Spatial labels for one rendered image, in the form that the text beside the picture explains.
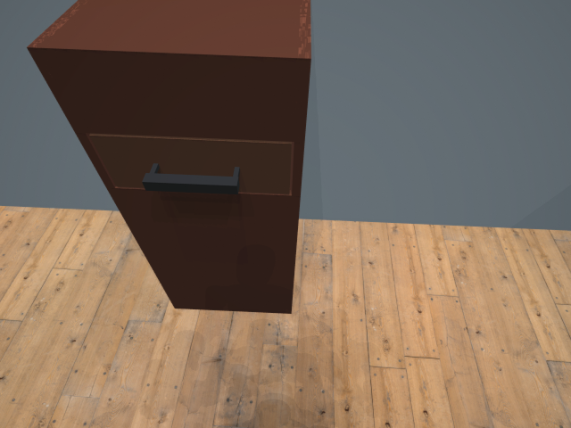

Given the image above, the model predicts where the handle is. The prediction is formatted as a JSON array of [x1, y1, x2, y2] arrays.
[[142, 163, 240, 194]]

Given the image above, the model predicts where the drawer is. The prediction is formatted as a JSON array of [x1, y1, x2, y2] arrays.
[[89, 134, 292, 194]]

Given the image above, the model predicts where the cabinet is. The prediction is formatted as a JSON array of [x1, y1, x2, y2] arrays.
[[27, 0, 311, 314]]

